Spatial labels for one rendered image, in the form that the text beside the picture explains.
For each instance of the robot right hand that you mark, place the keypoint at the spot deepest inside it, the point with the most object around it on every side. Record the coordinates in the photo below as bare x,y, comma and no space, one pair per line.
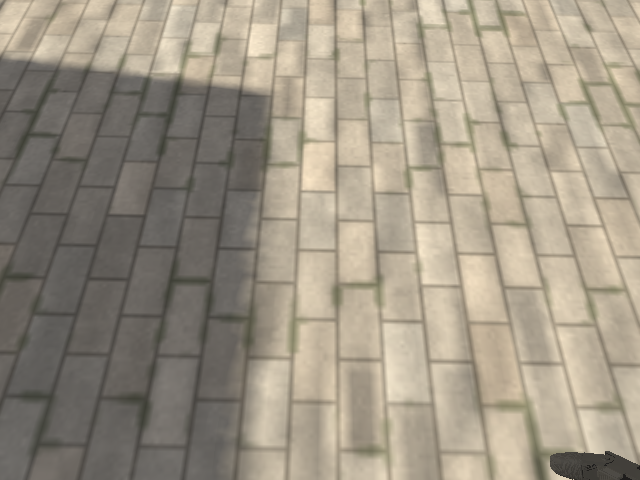
590,466

